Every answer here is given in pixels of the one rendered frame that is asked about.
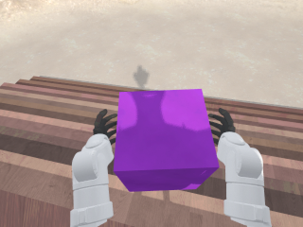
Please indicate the left robot hand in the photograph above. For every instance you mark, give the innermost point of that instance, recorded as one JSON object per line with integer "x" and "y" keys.
{"x": 101, "y": 128}

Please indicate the right robot hand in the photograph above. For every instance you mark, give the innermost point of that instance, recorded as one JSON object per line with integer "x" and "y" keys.
{"x": 226, "y": 126}

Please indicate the right robot forearm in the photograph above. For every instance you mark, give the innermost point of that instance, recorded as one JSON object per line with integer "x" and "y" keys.
{"x": 245, "y": 199}

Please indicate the carton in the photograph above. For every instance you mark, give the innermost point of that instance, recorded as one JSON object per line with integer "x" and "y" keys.
{"x": 163, "y": 140}

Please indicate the left robot forearm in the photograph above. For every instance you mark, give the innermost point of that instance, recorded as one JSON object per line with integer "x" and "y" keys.
{"x": 91, "y": 199}

